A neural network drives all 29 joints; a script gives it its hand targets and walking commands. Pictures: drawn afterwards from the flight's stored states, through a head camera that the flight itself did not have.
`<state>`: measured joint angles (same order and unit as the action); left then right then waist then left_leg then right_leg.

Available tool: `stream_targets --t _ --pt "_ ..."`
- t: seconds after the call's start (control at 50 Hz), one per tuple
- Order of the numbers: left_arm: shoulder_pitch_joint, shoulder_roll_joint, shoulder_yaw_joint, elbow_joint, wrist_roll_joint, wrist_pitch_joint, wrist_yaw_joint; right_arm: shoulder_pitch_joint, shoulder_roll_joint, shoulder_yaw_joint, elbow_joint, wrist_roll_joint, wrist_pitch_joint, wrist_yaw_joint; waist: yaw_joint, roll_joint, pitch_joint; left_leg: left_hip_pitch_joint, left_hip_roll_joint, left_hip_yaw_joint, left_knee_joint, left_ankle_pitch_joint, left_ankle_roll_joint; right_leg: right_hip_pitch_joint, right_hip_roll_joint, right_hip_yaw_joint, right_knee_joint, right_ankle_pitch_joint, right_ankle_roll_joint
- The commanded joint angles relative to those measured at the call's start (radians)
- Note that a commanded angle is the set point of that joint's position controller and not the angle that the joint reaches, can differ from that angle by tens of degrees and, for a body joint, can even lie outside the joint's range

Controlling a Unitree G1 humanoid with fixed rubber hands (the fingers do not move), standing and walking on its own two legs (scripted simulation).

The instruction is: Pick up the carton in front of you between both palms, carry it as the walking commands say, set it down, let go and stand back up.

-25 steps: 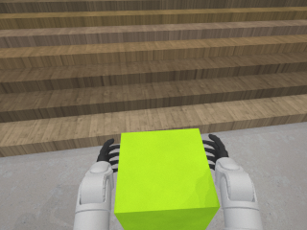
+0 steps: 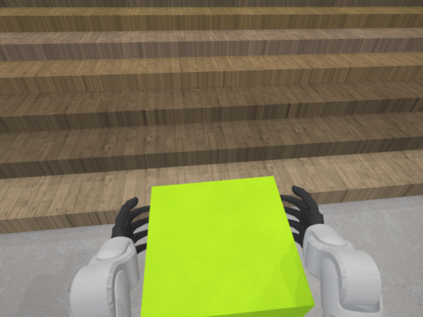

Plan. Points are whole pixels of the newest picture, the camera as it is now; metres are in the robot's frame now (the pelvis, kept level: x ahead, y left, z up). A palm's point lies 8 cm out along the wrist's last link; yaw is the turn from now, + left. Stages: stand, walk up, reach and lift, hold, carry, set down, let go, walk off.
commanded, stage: carry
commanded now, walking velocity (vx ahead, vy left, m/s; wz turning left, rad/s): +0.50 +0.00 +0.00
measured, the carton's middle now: (220, 267) +0.24 +0.01 +0.02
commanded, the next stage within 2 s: none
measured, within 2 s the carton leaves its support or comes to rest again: neither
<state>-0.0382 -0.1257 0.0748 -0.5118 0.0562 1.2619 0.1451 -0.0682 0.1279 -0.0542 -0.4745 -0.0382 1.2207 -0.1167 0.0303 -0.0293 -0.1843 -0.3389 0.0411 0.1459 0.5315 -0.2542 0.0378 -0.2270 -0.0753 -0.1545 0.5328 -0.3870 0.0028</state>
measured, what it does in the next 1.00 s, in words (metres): walks ahead: right foot, then left foot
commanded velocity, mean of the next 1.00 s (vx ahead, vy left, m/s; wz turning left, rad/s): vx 0.50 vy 0.00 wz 0.00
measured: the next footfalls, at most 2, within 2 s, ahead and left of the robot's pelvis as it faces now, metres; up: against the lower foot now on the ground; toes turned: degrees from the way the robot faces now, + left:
right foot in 0.30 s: +0.37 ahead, -0.09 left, +0.00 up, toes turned -10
left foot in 0.80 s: +0.73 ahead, +0.07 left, +0.00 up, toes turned +8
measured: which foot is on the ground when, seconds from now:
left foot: down 0.00-0.30, up 0.32-0.78, down 0.80-1.00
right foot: up 0.00-0.28, down 0.30-0.82, up 0.84-1.00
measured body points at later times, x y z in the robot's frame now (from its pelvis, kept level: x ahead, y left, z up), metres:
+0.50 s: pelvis +0.33 -0.04 +0.00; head +0.33 -0.03 +0.45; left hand +0.58 +0.14 +0.11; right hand +0.62 -0.16 +0.12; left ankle +0.28 +0.08 -0.65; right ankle +0.33 -0.09 -0.73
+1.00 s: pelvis +0.67 +0.03 +0.00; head +0.74 +0.04 +0.44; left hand +1.08 +0.16 +0.12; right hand +1.05 -0.15 +0.14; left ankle +0.69 +0.06 -0.73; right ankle +0.62 -0.11 -0.62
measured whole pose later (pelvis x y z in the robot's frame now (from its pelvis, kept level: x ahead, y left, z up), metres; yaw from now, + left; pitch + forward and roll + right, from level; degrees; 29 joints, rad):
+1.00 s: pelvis +0.67 +0.03 +0.00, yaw -1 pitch +6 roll -1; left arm -0.73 -0.04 0.31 -0.07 0.02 1.25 0.16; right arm -0.73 0.05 -0.27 -0.10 0.02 1.24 -0.22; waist -0.07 -0.02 0.05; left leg -0.37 -0.02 0.19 0.52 -0.25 0.13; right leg -0.65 -0.05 -0.02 1.33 -0.32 -0.07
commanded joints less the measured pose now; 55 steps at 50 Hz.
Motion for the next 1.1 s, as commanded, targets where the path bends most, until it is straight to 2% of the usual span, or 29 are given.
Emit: stream_targets --t 0.0,0.02,0.08,0.14,0.2,0.22,0.24,0.26,0.28,0.3,0.34,0.36,0.44,0.5,0.52,0.6,0.64,0.7,0.72,0.74,0.76,0.78,0.8,0.82,0.86,0.92,0.98,1.06,1.08 --pt "-0.488 -0.737 -0.662 -0.032 -0.372 0.004 -0.171 -0.37 0.787 0.591 -0.031 0.264 0.035 0.099 -0.076 0.103 -0.037 0.554 0.341 -0.482 -0.282 0.25 0.168 -0.651 0.019 0.032 0.406 -0.144 -0.015" --pt "-0.489 -0.794 -0.679 -0.018 -0.4 0.001 -0.178 -0.429 0.813 0.619 -0.071 0.288 0.022 0.102 -0.066 0.152 -0.07 0.675 0.334 -0.455 -0.237 0.497 0.15 -0.724 0.004 0.032 0.391 -0.14 -0.016" --pt "-0.417 -0.805 -0.622 -0.02 -0.341 -0.032 -0.184 -0.429 0.873 0.694 -0.1 0.333 0.008 0.123 -0.065 0.065 -0.129 0.66 0.285 -0.32 -0.238 0.576 0.107 -0.622 0.013 0.012 0.322 0.004 0.009" --pt "-0.379 -0.847 -0.644 -0.015 -0.305 -0.061 -0.173 -0.392 0.879 0.72 -0.117 0.347 -0.013 0.154 -0.061 0.146 -0.109 0.643 0.22 -0.188 -0.258 0.56 0.077 -0.526 0.051 -0.021 0.114 0.162 0.011" --pt "-0.344 -0.821 -0.639 -0.051 -0.256 -0.069 -0.169 -0.357 0.848 0.698 -0.082 0.337 -0.008 0.18 -0.035 0.191 -0.074 0.375 0.169 0.023 -0.153 0.746 0.026 -0.11 0.11 -0.116 -0.05 0.333 -0.023" --pt "-0.315 -0.826 -0.621 -0.001 -0.245 -0.066 -0.169 -0.387 0.854 0.709 -0.126 0.353 -0.016 0.183 -0.027 0.128 -0.144 0.257 0.158 0.055 -0.059 0.774 0.016 0.102 0.147 -0.169 -0.014 0.291 -0.038" --pt "-0.38 -0.813 -0.659 -0.07 -0.259 -0.07 -0.17 -0.379 0.823 0.695 -0.115 0.34 -0.013 0.185 0.009 0.166 -0.177 0.156 0.1 0.098 0.133 0.624 -0.019 0.247 0.099 -0.074 -0.028 0.204 -0.061" --pt "-0.379 -0.79 -0.644 -0.037 -0.247 -0.061 -0.177 -0.395 0.782 0.697 -0.102 0.325 -0.006 0.185 0.011 0.024 -0.174 -0.07 0.029 0.082 0.415 0.389 -0.027 0.391 -0.034 0.196 -0.137 0.027 -0.141" --pt "-0.444 -0.775 -0.655 -0.09 -0.275 -0.066 -0.183 -0.411 0.826 0.708 -0.15 0.337 -0.009 0.186 -0.019 -0.282 -0.193 -0.294 -0.076 0.013 0.677 -0.153 -0.039 0.48 -0.305 0.643 -0.269 0.102 -0.225" --pt "-0.48 -0.813 -0.699 -0.143 -0.303 -0.071 -0.186 -0.422 0.81 0.697 -0.16 0.331 -0.007 0.18 -0.002 -0.141 -0.23 -0.395 -0.051 -0.117 0.86 -0.221 -0.021 0.507 -0.339 0.727 -0.288 0.203 -0.312" --pt "-0.591 -0.864 -0.739 -0.204 -0.399 -0.067 -0.201 -0.422 0.844 0.687 -0.178 0.32 -0.014 0.169 -0.007 0.046 -0.207 -0.359 0.095 -0.186 0.822 -0.097 0.006 0.357 -0.322 0.535 -0.285 0.136 -0.252" --pt "-0.608 -0.865 -0.737 -0.222 -0.407 -0.074 -0.206 -0.456 0.852 0.7 -0.188 0.311 -0.019 0.159 -0.012 0.038 -0.168 -0.279 0.112 -0.195 0.733 -0.039 0.015 0.248 -0.273 0.429 -0.297 0.178 -0.192" --pt "-0.536 -0.753 -0.7 -0.12 -0.396 -0.027 -0.193 -0.42 0.749 0.621 -0.138 0.251 0.0 0.131 -0.031 -0.028 -0.089 -0.295 0.109 -0.133 0.562 0.091 0.001 0.107 -0.223 0.29 -0.387 0.172 -0.17" --pt "-0.699 -0.62 -0.691 -0.128 -0.398 -0.007 -0.172 -0.461 0.671 0.57 -0.048 0.244 0.01 0.099 0.021 0.028 -0.08 -0.368 0.07 -0.089 0.388 0.091 -0.003 0.26 -0.187 0.177 -0.331 0.409 -0.18" --pt "-0.703 -0.599 -0.67 -0.139 -0.408 -0.006 -0.161 -0.516 0.657 0.58 -0.095 0.259 0.014 0.092 0.039 -0.044 -0.072 -0.367 0.069 -0.053 0.36 0.153 -0.012 0.262 -0.171 0.132 -0.314 0.506 -0.122" --pt "-0.826 -0.474 -0.557 0.046 -0.375 0.018 -0.127 -0.724 0.53 0.535 0.026 0.263 0.051 0.036 0.046 -0.085 0.019 -0.331 0.003 0.041 0.156 0.2 -0.019 0.236 -0.102 0.071 -0.296 0.661 -0.121" --pt "-0.902 -0.439 -0.502 0.134 -0.357 0.019 -0.1 -0.822 0.493 0.485 0.06 0.221 0.055 0.013 0.048 -0.098 0.0 -0.256 -0.02 0.065 0.098 0.174 0.021 0.234 -0.12 0.046 -0.275 0.611 -0.167" --pt "-1.028 -0.442 -0.438 0.211 -0.371 0.009 -0.066 -0.992 0.486 0.474 0.134 0.273 0.055 -0.016 -0.008 -0.158 -0.067 -0.07 -0.11 0.142 0.053 0.159 0.046 0.262 -0.083 0.01 -0.048 1.049 -0.131" --pt "-1.052 -0.464 -0.445 0.22 -0.359 0.009 -0.059 -0.975 0.504 0.455 0.165 0.273 0.055 -0.02 -0.088 -0.1 -0.14 0.103 -0.114 0.12 -0.022 0.201 0.07 0.215 -0.072 -0.036 0.14 1.02 -0.092" --pt "-1.101 -0.485 -0.424 0.257 -0.365 0.008 -0.049 -1.001 0.477 0.416 0.161 0.274 0.046 -0.027 -0.149 -0.012 -0.265 0.397 -0.023 0.008 0.022 0.198 0.095 0.044 -0.022 -0.008 0.354 0.747 -0.071" --pt "-1.145 -0.524 -0.406 0.199 -0.378 0.001 -0.05 -1.097 0.547 0.426 0.154 0.296 0.047 -0.029 -0.168 0.225 -0.37 0.641 0.258 -0.501 -0.079 0.206 0.213 -0.271 0.093 -0.002 0.729 0.291 -0.027" --pt "-1.192 -0.565 -0.404 0.201 -0.39 0.003 -0.047 -1.137 0.573 0.421 0.161 0.343 0.046 -0.023 -0.144 0.331 -0.413 0.745 0.318 -0.696 -0.143 0.386 0.274 -0.455 0.176 0.121 0.954 -0.083 -0.034" --pt "-1.256 -0.579 -0.377 0.237 -0.379 0.003 -0.043 -1.181 0.618 0.431 0.183 0.355 0.045 -0.013 -0.13 0.228 -0.422 0.703 0.323 -0.655 -0.118 0.456 0.252 -0.502 0.094 0.212 1.022 -0.06 -0.084" --pt "-1.297 -0.584 -0.331 0.267 -0.358 -0.01 -0.034 -1.225 0.671 0.422 0.255 0.382 0.047 0.002 -0.087 0.064 -0.39 0.581 0.272 -0.508 -0.122 0.385 0.157 -0.467 0.029 0.222 0.943 0.01 -0.092" --pt "-1.328 -0.625 -0.322 0.38 -0.298 -0.017 -0.028 -1.336 0.752 0.462 0.284 0.405 0.026 0.032 -0.087 0.026 -0.284 0.443 0.231 -0.398 -0.156 0.34 0.134 -0.465 0.009 0.194 0.847 0.065 -0.073" --pt "-1.325 -0.729 -0.363 0.368 -0.283 -0.045 -0.04 -1.409 0.802 0.46 0.219 0.427 -0.008 0.059 -0.045 0.128 -0.324 0.453 0.236 -0.291 -0.112 0.514 0.144 -0.504 0.013 0.124 0.829 0.095 -0.078" --pt "-1.305 -0.771 -0.397 0.364 -0.255 -0.059 -0.048 -1.363 0.863 0.425 0.272 0.394 -0.018 0.07 -0.078 0.142 -0.332 0.625 0.195 -0.255 -0.075 0.699 0.108 -0.673 0.029 0.114 0.864 0.108 -0.067" --pt "-1.3 -0.768 -0.436 0.232 -0.274 -0.075 -0.048 -1.273 0.816 0.434 0.169 0.354 -0.029 0.061 -0.137 0.139 -0.315 0.879 0.226 -0.293 -0.025 0.741 0.175 -0.993 0.039 0.088 0.963 -0.009 -0.088" --pt "-1.219 -0.75 -0.429 0.312 -0.238 -0.066 -0.045 -1.238 0.759 0.404 0.211 0.316 -0.017 0.056 -0.155 0.212 -0.292 0.878 0.217 -0.27 -0.025 0.736 0.186 -1.028 0.036 0.055 1.005 -0.049 -0.103"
